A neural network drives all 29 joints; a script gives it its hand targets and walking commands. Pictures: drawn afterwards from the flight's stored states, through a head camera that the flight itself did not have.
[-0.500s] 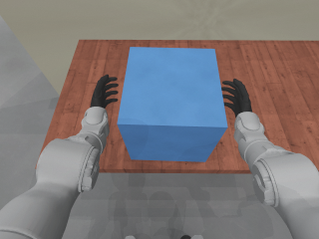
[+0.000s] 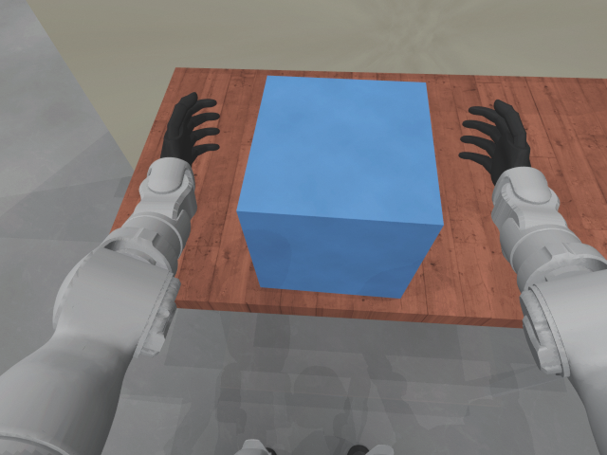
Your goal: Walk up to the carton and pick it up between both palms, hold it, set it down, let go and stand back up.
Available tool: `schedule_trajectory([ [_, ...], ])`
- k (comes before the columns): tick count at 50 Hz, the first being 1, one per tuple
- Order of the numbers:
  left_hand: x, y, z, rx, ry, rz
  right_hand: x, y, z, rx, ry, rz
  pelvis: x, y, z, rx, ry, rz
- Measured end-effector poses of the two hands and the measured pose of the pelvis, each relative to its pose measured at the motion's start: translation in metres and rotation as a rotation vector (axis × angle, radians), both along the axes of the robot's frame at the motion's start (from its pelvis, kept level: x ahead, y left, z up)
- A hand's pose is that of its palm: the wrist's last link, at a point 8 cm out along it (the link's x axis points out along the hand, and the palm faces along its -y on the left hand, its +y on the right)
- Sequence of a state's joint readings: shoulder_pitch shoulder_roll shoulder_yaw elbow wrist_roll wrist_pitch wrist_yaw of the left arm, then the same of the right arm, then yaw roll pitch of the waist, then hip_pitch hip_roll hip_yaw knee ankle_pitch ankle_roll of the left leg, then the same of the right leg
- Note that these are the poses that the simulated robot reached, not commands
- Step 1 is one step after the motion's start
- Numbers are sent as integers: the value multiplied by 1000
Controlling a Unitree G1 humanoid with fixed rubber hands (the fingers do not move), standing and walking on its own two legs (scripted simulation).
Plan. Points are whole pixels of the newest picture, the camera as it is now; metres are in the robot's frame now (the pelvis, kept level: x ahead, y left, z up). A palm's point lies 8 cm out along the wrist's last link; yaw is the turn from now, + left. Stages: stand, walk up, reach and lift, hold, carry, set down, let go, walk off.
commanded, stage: set down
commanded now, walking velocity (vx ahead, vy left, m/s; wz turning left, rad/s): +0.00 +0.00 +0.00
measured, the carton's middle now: (337, 192) +0.53 +0.00 -0.03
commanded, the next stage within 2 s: none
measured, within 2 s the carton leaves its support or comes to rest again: neither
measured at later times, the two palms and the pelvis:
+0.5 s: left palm (155, 116) +0.48 +0.22 +0.16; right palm (554, 124) +0.49 -0.23 +0.16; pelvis +0.01 +0.00 +0.03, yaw +0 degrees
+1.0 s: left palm (152, 185) +0.41 +0.22 +0.12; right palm (544, 199) +0.42 -0.23 +0.11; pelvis +0.01 +0.00 +0.04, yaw +0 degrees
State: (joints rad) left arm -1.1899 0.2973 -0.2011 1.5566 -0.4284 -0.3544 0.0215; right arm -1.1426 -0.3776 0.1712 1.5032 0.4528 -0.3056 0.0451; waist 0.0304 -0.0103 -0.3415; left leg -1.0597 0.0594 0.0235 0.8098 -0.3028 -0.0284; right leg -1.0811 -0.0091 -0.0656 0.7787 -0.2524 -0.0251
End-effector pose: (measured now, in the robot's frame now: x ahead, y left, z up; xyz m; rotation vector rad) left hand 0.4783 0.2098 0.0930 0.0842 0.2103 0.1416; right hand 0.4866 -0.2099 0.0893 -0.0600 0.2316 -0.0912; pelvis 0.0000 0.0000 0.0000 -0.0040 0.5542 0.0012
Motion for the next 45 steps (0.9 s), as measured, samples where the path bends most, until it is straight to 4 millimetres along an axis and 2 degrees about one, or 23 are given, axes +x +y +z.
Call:
schedule_trajectory([
  [9,-2,17,43,20,15,37,0,-12,52,-5,0,-38,6,3,20,-6,-84,6],
  [16,0,21,60,34,15,30,1,-22,70,8,7,-48,10,3,28,-8,-120,8],
  [22,4,15,65,30,15,10,3,-22,70,15,7,-38,13,2,31,-9,-133,4],
  [27,-1,7,59,24,27,-19,-1,-19,64,15,11,-31,15,0,36,-10,-162,2],
  [37,-34,9,37,1,40,-20,-31,-13,40,19,21,-11,19,-1,44,-9,-245,0],
  [45,-54,12,29,-5,30,-7,-52,-13,30,22,28,-15,14,-2,44,-6,-282,5],
])
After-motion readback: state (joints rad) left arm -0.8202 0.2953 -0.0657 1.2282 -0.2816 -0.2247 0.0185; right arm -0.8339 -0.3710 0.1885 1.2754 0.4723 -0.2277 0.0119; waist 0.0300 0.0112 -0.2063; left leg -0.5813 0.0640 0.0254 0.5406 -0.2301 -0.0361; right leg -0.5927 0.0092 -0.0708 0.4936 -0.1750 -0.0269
